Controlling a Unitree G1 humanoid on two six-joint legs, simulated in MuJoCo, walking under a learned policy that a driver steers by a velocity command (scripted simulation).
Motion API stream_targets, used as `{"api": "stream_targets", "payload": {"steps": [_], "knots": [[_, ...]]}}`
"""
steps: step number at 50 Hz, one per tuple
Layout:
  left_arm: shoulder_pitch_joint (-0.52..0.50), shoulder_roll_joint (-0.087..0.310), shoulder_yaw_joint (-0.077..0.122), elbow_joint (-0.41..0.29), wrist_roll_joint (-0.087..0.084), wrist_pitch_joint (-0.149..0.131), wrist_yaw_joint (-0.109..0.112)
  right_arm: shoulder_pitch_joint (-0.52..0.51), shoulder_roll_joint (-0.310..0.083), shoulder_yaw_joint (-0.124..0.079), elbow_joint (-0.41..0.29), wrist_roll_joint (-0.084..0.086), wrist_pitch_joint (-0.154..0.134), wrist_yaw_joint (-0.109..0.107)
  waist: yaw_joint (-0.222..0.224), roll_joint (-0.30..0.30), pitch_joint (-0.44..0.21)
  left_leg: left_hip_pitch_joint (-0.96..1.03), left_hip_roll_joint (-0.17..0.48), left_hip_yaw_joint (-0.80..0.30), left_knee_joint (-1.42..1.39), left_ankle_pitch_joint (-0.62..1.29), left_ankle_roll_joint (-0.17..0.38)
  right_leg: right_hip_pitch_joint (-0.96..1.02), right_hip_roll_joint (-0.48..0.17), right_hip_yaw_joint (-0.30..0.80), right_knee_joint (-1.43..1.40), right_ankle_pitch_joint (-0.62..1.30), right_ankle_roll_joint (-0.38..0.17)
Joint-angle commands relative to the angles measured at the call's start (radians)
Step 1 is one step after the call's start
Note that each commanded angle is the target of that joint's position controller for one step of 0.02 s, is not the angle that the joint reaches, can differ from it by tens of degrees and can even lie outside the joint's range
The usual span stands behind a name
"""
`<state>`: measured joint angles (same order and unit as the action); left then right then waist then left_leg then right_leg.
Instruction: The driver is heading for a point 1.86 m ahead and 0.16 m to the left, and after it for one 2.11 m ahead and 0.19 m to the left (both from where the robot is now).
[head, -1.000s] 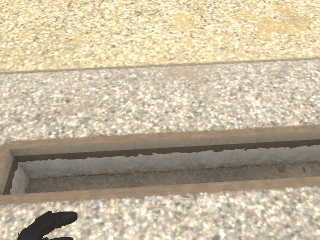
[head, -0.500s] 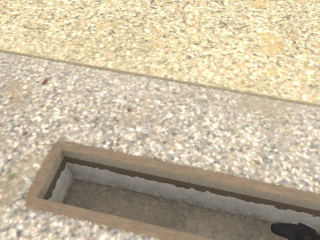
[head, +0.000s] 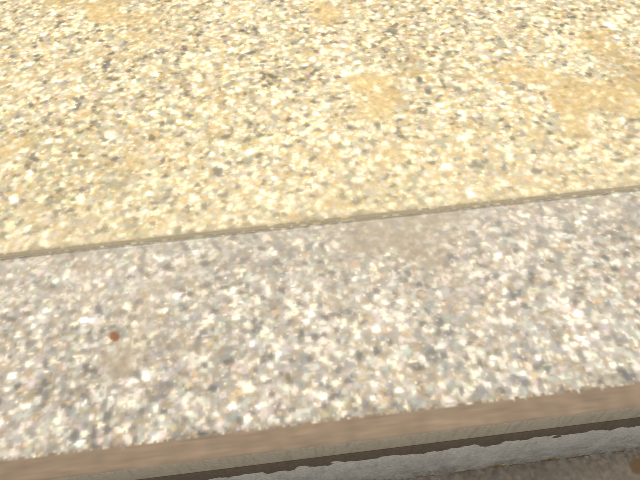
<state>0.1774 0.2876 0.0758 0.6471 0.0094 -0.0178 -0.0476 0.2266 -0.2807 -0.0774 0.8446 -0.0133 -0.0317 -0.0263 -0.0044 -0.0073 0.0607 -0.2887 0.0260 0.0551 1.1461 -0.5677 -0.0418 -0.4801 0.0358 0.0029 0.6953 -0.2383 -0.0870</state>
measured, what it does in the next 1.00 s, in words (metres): steps on the spot: left foot, then right foot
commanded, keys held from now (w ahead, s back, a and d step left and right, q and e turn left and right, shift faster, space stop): e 0.06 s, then no key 0.14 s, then q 0.70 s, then no key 0.10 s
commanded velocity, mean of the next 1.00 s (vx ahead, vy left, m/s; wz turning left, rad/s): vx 0.05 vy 0.00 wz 0.17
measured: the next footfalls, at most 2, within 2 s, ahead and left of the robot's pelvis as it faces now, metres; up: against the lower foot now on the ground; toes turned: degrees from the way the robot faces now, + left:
left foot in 0.44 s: +0.10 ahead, +0.16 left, +0.00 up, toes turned -6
right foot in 0.80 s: +0.12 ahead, -0.10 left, +0.00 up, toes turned +11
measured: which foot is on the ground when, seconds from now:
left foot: up 0.00-0.42, down 0.44-0.78, up 0.80-1.00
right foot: down 0.00-0.50, up 0.52-0.78, down 0.80-1.00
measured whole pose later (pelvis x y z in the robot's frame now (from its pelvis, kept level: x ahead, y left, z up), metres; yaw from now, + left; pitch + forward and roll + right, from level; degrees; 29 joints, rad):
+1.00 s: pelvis +0.06 -0.02 +0.03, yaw +15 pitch +1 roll +1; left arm 0.22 0.21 0.02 0.64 0.02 0.02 0.02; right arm 0.20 -0.37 -0.10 0.66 0.02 0.09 -0.06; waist 0.01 0.05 0.03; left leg -0.58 -0.03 -0.13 1.29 -0.39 -0.08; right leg -0.21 -0.01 -0.06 0.41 -0.23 -0.05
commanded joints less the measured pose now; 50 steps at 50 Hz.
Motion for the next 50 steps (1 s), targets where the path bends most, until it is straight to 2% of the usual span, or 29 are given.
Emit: {"api": "stream_targets", "payload": {"steps": [1,3,5,7,10,13,14,15,16,17,18,20,22,23,24,25,27,28,29,32,36,38,39,40,41,42,44,46,50], "knots": [[0.057,0.163,0.040,-0.098,-0.013,-0.018,-0.005,0.042,-0.124,-0.023,-0.094,0.017,-0.011,-0.001,0.015,-0.044,-0.197,-0.403,-0.036,-0.137,0.355,0.049,-0.005,0.401,-0.293,0.471,-0.299,0.643,-0.288],[0.017,0.130,0.027,-0.104,-0.021,-0.015,0.008,0.022,-0.135,-0.029,-0.106,-0.010,0.024,-0.030,-0.016,-0.024,-0.162,-0.338,0.009,-0.161,0.262,0.144,0.002,0.260,-0.253,0.419,-0.332,0.516,-0.225],[-0.004,0.102,0.013,-0.111,-0.009,-0.019,0.021,0.023,-0.121,-0.029,-0.111,-0.004,0.042,-0.038,-0.030,-0.033,-0.169,-0.317,0.018,-0.167,0.166,0.187,0.006,0.249,-0.233,0.387,-0.343,0.510,-0.189],[0.010,0.090,0.007,-0.102,-0.002,-0.019,0.042,-0.020,-0.085,-0.015,-0.125,-0.009,0.041,-0.041,-0.015,-0.044,-0.192,-0.336,0.026,-0.168,0.041,0.219,0.005,0.301,-0.224,0.345,-0.332,0.605,-0.174],[0.011,0.083,0.001,-0.076,0.004,0.014,0.074,-0.051,-0.035,0.008,-0.139,-0.017,0.043,-0.031,-0.014,-0.051,-0.261,-0.232,0.033,-0.153,-0.084,0.306,-0.016,0.320,-0.196,0.269,-0.303,0.747,-0.147],[-0.041,0.020,-0.022,-0.059,0.007,0.037,0.070,-0.016,-0.018,0.022,-0.107,-0.005,0.056,-0.016,-0.019,-0.074,-0.238,-0.096,0.045,-0.124,-0.206,0.342,-0.028,0.264,-0.169,0.179,-0.338,0.671,-0.115],[-0.030,0.003,-0.032,-0.048,0.018,0.031,0.051,0.060,-0.026,0.014,-0.049,-0.004,0.060,0.001,-0.027,-0.039,-0.265,0.041,0.024,-0.081,-0.139,0.435,-0.034,0.202,-0.156,0.139,-0.340,0.630,-0.123],[-0.042,-0.004,-0.036,-0.037,0.023,0.029,0.036,0.070,-0.020,0.013,-0.043,-0.002,0.065,0.011,-0.030,-0.060,-0.223,0.079,0.018,-0.072,-0.152,0.406,-0.031,0.157,-0.153,0.127,-0.357,0.553,-0.127],[-0.052,-0.020,-0.043,-0.019,0.011,0.031,0.035,-0.044,-0.006,0.028,-0.110,-0.002,0.067,0.011,-0.004,-0.121,-0.105,-0.046,0.052,-0.121,-0.326,0.225,-0.021,0.202,-0.182,0.187,-0.370,0.496,-0.114],[-0.047,-0.013,-0.043,-0.013,0.014,0.036,0.042,-0.097,-0.028,0.027,-0.133,0.000,0.067,0.011,0.019,-0.121,-0.091,-0.056,0.048,-0.120,-0.374,0.188,-0.020,0.260,-0.205,0.219,-0.352,0.522,-0.110],[-0.049,0.023,-0.033,-0.010,0.015,0.045,0.053,-0.083,-0.058,0.021,-0.147,0.015,0.064,0.011,0.014,-0.141,-0.110,-0.062,0.041,-0.121,-0.392,0.187,-0.020,0.313,-0.223,0.241,-0.305,0.652,-0.116],[-0.055,0.049,-0.022,-0.013,0.005,0.067,0.079,-0.029,-0.081,0.016,-0.147,0.018,0.055,0.020,0.001,-0.128,-0.145,-0.059,0.028,-0.111,-0.485,0.225,-0.008,0.408,-0.241,0.243,-0.241,0.779,-0.131],[-0.045,0.080,-0.006,-0.017,-0.012,0.080,0.092,-0.004,-0.096,0.016,-0.151,0.011,0.049,0.029,0.005,-0.055,-0.127,-0.042,0.016,-0.143,-0.611,0.533,0.037,0.425,-0.192,0.213,-0.174,0.743,-0.112],[-0.021,0.087,0.000,-0.034,-0.008,0.076,0.097,-0.008,-0.126,0.007,-0.161,0.005,0.055,0.030,0.039,0.021,-0.137,-0.021,0.040,-0.195,-0.619,0.745,0.081,0.398,-0.117,0.160,-0.128,0.575,-0.076],[-0.030,0.073,0.000,-0.048,0.009,0.073,0.100,0.009,-0.146,-0.002,-0.165,0.016,0.063,0.029,0.040,0.094,-0.155,0.025,0.090,-0.278,-0.638,0.855,0.154,0.322,-0.047,0.092,-0.086,0.367,-0.026],[-0.077,0.051,-0.005,-0.066,0.024,0.071,0.101,0.029,-0.151,-0.007,-0.173,0.021,0.074,0.026,0.011,0.153,-0.143,0.065,0.156,-0.377,-0.686,0.891,0.234,0.216,0.009,0.033,-0.017,0.170,0.029],[-0.158,0.005,-0.011,-0.097,0.013,0.060,0.097,0.026,-0.148,-0.012,-0.195,0.004,0.086,0.010,-0.026,0.262,-0.129,0.123,0.255,-0.547,-0.759,0.916,0.352,0.051,0.069,0.020,0.146,-0.218,0.089],[-0.176,0.013,-0.008,-0.105,0.004,0.054,0.087,0.032,-0.152,-0.014,-0.211,-0.005,0.085,0.002,-0.050,0.226,-0.138,0.159,0.274,-0.572,-0.771,0.947,0.375,-0.011,0.057,0.062,0.288,-0.344,0.104],[-0.161,0.052,0.011,-0.113,-0.008,0.054,0.075,0.015,-0.183,-0.020,-0.224,0.003,0.071,0.003,-0.029,0.202,-0.117,0.193,0.280,-0.570,-0.765,1.026,0.361,-0.093,0.044,0.084,0.342,-0.408,0.106],[-0.136,0.018,-0.001,-0.113,-0.006,0.046,0.058,-0.017,-0.183,-0.033,-0.237,0.038,0.095,0.000,-0.026,0.138,-0.150,0.240,0.203,-0.467,-0.730,0.941,0.273,-0.060,-0.004,0.072,0.185,-0.299,0.131],[-0.110,0.006,-0.009,-0.119,-0.005,0.033,0.032,-0.045,-0.188,-0.032,-0.271,0.041,0.134,0.001,-0.038,0.190,-0.174,0.163,0.153,-0.469,-0.733,0.819,0.241,0.094,0.035,0.019,-0.018,-0.157,0.122],[-0.027,0.022,0.000,-0.097,0.000,0.024,0.034,-0.088,-0.183,-0.024,-0.287,0.059,0.132,-0.009,0.008,0.160,-0.185,0.083,0.124,-0.466,-0.691,0.682,0.211,0.229,0.047,-0.008,-0.226,0.014,0.093],[0.018,0.026,0.005,-0.088,0.016,0.028,0.038,-0.070,-0.144,-0.012,-0.284,0.052,0.130,-0.017,0.021,0.125,-0.186,-0.040,0.072,-0.418,-0.608,0.582,0.177,0.374,0.019,0.002,-0.284,0.105,0.065],[0.063,0.110,0.024,-0.094,0.028,0.036,0.049,-0.023,-0.080,0.006,-0.285,0.018,0.127,-0.021,0.008,-0.121,-0.217,-0.269,-0.044,-0.318,-0.338,0.167,0.089,0.576,-0.232,0.294,-0.344,0.324,-0.041],[0.097,0.164,0.030,-0.096,0.046,0.036,0.047,-0.009,-0.120,-0.010,-0.296,-0.001,0.110,-0.028,0.012,-0.212,-0.186,-0.399,-0.132,-0.279,-0.101,-0.141,0.026,0.478,-0.455,0.538,-0.380,0.463,-0.212],[0.098,0.163,0.027,-0.099,0.050,0.024,0.046,-0.001,-0.188,-0.034,-0.289,-0.008,0.094,-0.024,0.002,-0.137,-0.177,-0.414,-0.075,-0.270,0.126,-0.125,-0.018,0.428,-0.510,0.540,-0.380,0.438,-0.297],[-0.067,0.110,0.009,-0.120,0.028,0.017,0.059,0.020,-0.242,-0.064,-0.237,0.024,0.097,-0.028,-0.056,-0.086,-0.082,-0.406,-0.026,-0.256,0.264,0.035,-0.040,0.296,-0.379,0.351,-0.416,0.251,-0.208],[-0.099,0.082,-0.007,-0.126,0.012,0.020,0.073,0.002,-0.202,-0.058,-0.228,0.036,0.113,-0.035,-0.041,-0.064,-0.040,-0.370,-0.033,-0.217,0.282,0.141,-0.037,0.243,-0.288,0.206,-0.433,0.250,-0.150],[-0.014,0.046,-0.025,-0.077,0.010,0.026,0.080,-0.033,-0.115,-0.029,-0.261,0.032,0.112,-0.042,0.000,-0.089,-0.069,-0.333,-0.029,-0.203,0.046,0.209,-0.054,0.366,-0.278,0.135,-0.447,0.215,-0.164]]}}
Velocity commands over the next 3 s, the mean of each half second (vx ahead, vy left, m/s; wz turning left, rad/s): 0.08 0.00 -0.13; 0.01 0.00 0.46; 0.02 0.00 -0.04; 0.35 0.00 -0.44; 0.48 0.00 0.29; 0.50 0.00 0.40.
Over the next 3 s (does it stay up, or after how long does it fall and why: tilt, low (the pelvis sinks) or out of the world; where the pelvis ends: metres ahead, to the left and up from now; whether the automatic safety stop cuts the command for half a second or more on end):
stays up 0.89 -0.05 0.03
